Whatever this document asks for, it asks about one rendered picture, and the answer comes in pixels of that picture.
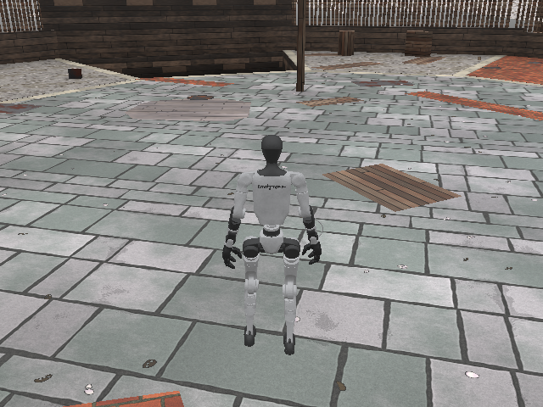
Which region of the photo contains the right robot forearm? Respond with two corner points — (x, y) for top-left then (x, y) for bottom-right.
(303, 205), (319, 244)

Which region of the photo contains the right robot hand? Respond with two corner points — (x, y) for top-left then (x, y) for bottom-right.
(302, 242), (322, 265)

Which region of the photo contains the left robot shin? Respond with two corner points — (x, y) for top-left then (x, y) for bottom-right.
(244, 279), (256, 335)

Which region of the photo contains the left robot forearm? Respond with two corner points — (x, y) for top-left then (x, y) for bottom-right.
(224, 206), (241, 248)

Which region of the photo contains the left robot thigh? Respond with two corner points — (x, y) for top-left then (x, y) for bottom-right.
(243, 236), (260, 294)

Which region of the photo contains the left robot hand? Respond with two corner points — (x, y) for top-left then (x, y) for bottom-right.
(222, 245), (242, 269)

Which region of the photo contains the robot right upper arm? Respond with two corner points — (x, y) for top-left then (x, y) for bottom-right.
(289, 171), (311, 218)

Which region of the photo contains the robot left upper arm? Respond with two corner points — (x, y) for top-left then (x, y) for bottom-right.
(232, 171), (255, 219)

